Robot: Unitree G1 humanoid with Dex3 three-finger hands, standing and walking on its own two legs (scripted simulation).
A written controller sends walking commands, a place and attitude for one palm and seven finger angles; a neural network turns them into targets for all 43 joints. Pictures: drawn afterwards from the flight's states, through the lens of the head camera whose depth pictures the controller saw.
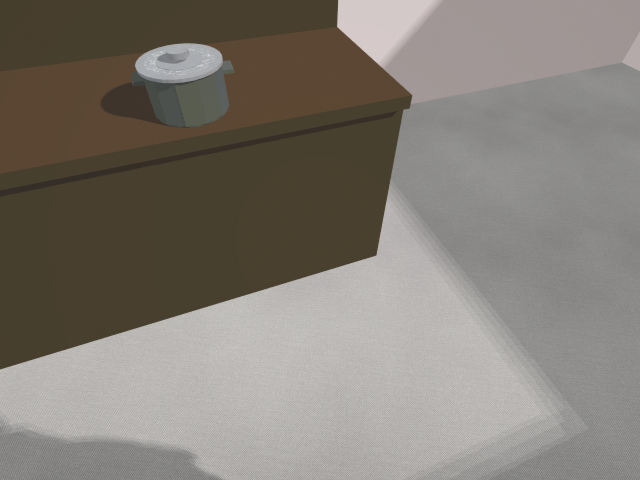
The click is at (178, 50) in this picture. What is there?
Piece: lid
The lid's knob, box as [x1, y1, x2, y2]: [165, 45, 189, 59]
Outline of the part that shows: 165,50 167,57 170,59 182,59 189,55 187,47 183,45 170,46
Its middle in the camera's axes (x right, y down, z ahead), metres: -0.34 -0.43 +0.90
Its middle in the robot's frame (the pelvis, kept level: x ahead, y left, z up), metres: +0.96 +0.39 +0.10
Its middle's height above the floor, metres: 0.87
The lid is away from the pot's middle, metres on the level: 0.00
